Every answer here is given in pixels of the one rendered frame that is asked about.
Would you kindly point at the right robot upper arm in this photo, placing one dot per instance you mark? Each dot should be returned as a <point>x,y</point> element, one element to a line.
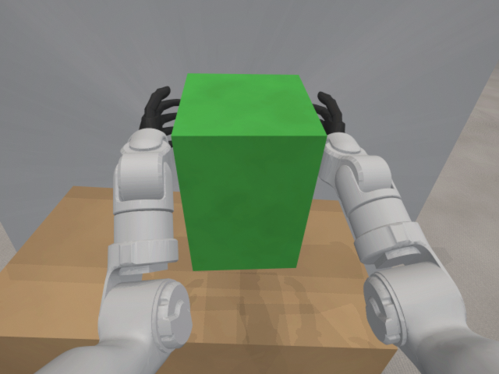
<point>418,309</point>

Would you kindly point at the left robot upper arm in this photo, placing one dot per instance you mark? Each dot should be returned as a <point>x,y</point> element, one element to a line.
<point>141,323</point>

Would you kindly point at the robot right hand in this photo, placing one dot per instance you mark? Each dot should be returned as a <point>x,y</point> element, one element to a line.
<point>332,115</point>

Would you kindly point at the pedestal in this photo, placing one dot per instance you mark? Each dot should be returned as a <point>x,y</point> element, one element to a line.
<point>305,320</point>

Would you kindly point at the right robot forearm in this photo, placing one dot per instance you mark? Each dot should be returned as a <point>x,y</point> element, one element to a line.
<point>385,234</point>

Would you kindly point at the carton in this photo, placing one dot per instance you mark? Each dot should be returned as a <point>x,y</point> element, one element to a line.
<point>248,149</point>

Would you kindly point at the left robot forearm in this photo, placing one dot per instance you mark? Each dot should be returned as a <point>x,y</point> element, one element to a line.
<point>142,208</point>

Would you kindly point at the robot left hand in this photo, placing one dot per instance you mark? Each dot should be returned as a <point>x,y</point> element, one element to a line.
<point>153,118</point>

